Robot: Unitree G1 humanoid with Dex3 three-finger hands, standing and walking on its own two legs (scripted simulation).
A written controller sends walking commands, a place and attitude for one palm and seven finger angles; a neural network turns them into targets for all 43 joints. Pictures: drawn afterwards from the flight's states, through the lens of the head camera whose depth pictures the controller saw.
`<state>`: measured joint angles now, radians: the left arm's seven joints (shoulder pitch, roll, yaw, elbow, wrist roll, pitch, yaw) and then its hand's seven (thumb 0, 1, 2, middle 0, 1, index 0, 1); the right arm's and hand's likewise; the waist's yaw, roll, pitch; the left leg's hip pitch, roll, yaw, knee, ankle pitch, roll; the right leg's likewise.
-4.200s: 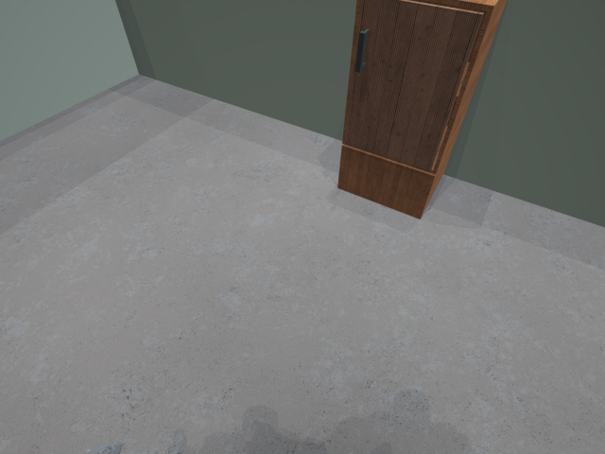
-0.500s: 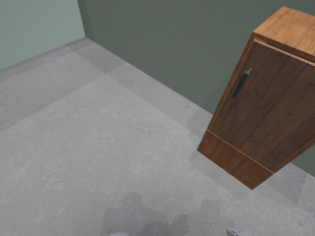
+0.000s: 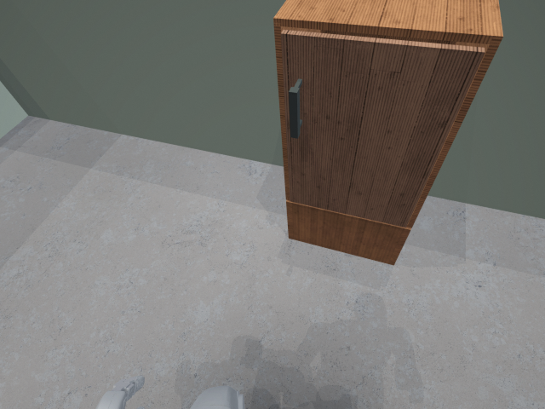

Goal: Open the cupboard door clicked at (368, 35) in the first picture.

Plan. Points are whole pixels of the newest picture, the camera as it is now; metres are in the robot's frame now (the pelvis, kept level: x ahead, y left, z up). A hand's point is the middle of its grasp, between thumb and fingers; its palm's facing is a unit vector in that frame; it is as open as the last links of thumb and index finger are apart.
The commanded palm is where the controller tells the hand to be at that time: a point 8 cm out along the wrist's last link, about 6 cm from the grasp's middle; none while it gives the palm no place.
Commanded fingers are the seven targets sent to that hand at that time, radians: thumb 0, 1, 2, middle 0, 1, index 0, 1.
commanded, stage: turn to face it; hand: left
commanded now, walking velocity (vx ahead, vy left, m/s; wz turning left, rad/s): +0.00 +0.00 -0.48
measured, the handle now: (297, 109) +0.77 -0.02 -0.04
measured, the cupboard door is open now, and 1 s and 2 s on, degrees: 0 0 0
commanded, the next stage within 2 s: take the last steps up to it in 0.44 s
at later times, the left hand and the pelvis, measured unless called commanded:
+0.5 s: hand out of the picture +0.10 +0.23 -0.16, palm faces -0.16 -0.97 -0.20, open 7.4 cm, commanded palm none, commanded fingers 0.00 0.90 0.90 -0.20 -0.30 -0.20 -0.30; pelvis -0.01 +0.04 +0.01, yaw -13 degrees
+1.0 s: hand out of the picture +0.05 +0.15 -0.15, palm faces -0.24 -0.95 -0.18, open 7.3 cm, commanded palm none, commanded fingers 0.00 0.90 0.90 -0.20 -0.30 -0.20 -0.30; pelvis +0.03 -0.01 +0.01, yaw -17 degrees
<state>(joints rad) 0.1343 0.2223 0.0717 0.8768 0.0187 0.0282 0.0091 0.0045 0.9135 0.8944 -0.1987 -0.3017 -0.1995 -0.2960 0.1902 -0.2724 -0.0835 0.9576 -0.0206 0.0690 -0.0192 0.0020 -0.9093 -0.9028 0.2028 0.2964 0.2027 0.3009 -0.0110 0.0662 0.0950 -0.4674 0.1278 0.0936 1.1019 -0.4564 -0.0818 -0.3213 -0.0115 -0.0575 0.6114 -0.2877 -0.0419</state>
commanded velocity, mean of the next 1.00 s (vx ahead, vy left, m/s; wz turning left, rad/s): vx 0.14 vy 0.00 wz -0.18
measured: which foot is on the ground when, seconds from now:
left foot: up 0.00-0.30, down 0.32-0.72, up 0.74-1.00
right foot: down 0.00-0.32, up 0.34-0.70, down 0.72-1.00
